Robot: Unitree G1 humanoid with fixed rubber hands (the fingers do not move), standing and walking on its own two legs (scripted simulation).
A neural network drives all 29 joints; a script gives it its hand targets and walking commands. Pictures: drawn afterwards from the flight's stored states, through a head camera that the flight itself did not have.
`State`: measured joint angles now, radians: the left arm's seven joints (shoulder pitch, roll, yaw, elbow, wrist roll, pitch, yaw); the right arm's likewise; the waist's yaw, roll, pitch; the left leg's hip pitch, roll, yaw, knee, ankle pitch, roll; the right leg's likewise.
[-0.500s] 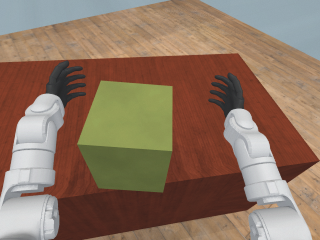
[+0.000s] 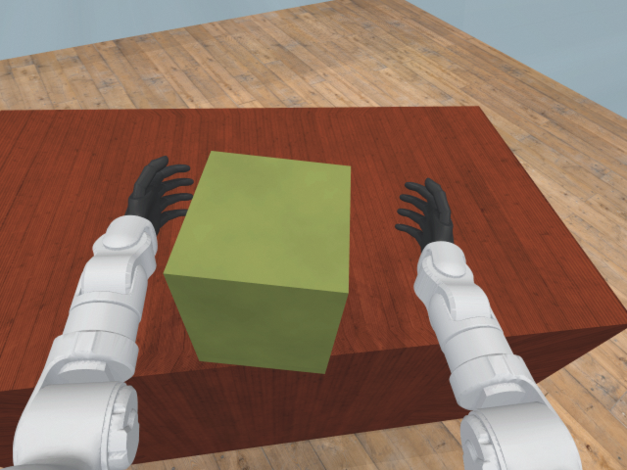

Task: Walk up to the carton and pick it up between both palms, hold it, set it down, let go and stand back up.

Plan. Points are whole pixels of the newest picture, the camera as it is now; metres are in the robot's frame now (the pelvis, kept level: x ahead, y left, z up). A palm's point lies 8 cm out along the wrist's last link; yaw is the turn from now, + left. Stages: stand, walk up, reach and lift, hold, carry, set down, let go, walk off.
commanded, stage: reach and lift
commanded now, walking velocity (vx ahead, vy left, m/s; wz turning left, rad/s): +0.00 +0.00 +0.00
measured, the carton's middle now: (271, 268) +0.40 +0.08 -0.01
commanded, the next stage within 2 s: none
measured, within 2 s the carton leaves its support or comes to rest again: neither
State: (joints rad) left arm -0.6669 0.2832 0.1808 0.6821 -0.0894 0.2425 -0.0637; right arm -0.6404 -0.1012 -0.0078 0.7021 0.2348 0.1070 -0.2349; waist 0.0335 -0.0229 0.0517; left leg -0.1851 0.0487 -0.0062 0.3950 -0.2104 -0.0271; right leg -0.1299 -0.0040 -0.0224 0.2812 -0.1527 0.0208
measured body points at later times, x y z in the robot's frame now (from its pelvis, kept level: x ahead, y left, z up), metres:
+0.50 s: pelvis -0.01 +0.01 -0.01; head +0.03 +0.04 +0.43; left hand +0.41 +0.24 +0.05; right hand +0.41 -0.14 +0.05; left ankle +0.00 +0.13 -0.75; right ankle +0.00 -0.14 -0.75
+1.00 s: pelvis -0.01 +0.01 -0.01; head +0.05 +0.05 +0.44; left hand +0.42 +0.21 +0.04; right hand +0.41 -0.09 +0.03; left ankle +0.00 +0.13 -0.75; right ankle +0.00 -0.14 -0.75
